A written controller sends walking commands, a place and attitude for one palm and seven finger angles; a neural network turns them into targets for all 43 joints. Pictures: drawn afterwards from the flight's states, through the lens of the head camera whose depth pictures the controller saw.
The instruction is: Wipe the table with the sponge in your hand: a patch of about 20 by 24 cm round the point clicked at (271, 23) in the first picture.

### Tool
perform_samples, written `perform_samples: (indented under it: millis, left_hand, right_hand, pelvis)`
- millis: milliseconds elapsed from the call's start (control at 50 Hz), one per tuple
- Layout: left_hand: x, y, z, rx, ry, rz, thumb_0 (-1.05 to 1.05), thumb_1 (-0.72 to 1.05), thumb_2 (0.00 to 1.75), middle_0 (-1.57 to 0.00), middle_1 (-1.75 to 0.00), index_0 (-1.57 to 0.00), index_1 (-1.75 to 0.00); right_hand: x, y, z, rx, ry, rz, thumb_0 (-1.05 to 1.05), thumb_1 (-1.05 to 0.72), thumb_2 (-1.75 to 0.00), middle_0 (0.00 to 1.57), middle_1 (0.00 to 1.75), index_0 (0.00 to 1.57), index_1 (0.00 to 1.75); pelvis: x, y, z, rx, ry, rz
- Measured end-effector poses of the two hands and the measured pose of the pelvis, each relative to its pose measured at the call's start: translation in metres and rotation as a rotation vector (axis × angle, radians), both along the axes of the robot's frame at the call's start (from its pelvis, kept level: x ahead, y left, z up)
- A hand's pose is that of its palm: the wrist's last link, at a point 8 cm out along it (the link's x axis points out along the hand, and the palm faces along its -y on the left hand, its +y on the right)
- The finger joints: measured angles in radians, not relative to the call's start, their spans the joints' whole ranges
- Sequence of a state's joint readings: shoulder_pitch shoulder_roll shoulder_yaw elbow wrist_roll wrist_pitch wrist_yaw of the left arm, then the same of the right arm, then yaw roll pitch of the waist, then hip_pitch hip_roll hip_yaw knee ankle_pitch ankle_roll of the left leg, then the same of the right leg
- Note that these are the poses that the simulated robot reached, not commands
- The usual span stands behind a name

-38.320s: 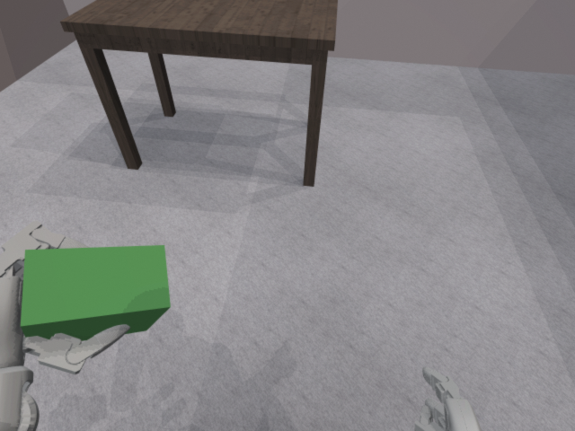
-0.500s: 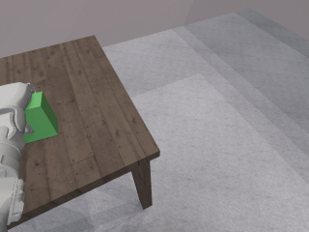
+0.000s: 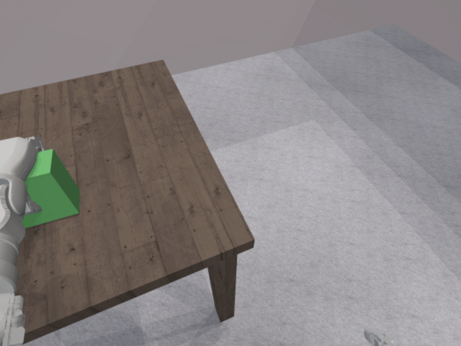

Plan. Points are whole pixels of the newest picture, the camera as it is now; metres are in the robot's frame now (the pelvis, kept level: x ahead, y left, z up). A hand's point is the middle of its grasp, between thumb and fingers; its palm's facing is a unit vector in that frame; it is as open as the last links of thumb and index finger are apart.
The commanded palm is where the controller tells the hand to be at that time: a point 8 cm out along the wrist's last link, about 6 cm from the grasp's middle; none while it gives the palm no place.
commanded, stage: wipe back along the first lane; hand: left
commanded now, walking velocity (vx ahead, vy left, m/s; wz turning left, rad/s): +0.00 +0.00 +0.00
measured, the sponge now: (35, 198) +0.34 +0.40 +0.03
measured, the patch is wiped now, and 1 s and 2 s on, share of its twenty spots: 1.00 1.00 1.00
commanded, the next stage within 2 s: lift the sponge slowly off the table in 1.70 s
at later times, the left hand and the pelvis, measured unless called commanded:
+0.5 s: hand (9, 203) +0.30 +0.40 +0.07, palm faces -0.03 +0.03 -1.00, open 10.2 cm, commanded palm +0.26 +0.39 +0.10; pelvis -0.01 +0.00 +0.00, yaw +1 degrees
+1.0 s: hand (8, 226) +0.26 +0.38 +0.07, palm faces -0.01 +0.02 -1.00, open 10.2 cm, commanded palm +0.22 +0.36 +0.10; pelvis -0.01 +0.00 +0.00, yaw +1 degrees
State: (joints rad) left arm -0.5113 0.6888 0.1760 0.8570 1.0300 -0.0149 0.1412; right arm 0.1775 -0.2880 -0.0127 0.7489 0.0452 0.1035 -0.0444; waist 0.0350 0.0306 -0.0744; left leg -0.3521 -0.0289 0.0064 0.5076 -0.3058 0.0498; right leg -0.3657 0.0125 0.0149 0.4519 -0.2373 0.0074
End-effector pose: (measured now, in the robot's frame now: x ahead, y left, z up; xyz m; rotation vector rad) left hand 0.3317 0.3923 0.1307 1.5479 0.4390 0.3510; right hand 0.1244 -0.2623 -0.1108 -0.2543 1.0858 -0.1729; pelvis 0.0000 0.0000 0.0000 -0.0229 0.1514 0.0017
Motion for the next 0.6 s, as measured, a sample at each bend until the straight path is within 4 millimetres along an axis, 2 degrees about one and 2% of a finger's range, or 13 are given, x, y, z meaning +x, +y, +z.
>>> perform_samples:
  millis: [140, 400, 600]
  left_hand:
    - [-0.011, 0.011, 0.001, 0.018, 0.023, 0.011, 0.01, -0.54, 1.09, -0.7, -1.31, -0.73, -1.37]
    - [-0.039, 0.002, -0.003, 0.028, -0.017, 0.002, -0.01, -0.51, 1.07, -0.68, -1.32, -0.71, -1.37]
    - [-0.056, -0.006, -0.003, 0.026, -0.027, 0.005, -0.01, -0.5, 1.06, -0.67, -1.32, -0.7, -1.38]
  right_hand:
    - [0.005, 0.0, 0.0, -0.005, 0.003, 0.012, 0.01, -0.91, -0.9, 0.2, 0.3, 0.2, 0.3]
    - [-0.007, 0.007, -0.006, 0.018, 0.02, 0.013, 0.01, -0.91, -0.9, 0.2, 0.3, 0.2, 0.3]
    - [0.003, 0.016, -0.002, 0.032, -0.045, 0.038, 0.01, -0.91, -0.9, 0.2, 0.3, 0.2, 0.3]
  pelvis:
    - [0.001, 0.001, 0.0, -0.003, 0.001, 0.008]
    - [-0.003, 0.004, 0.0, -0.002, -0.016, 0.009]
    - [-0.009, 0.004, 0.0, 0.002, -0.043, 0.007]
